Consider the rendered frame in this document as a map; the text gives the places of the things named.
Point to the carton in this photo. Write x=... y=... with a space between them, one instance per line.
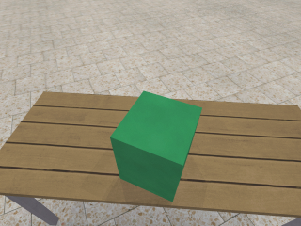
x=152 y=142

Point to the table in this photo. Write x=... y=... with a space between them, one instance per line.
x=244 y=158

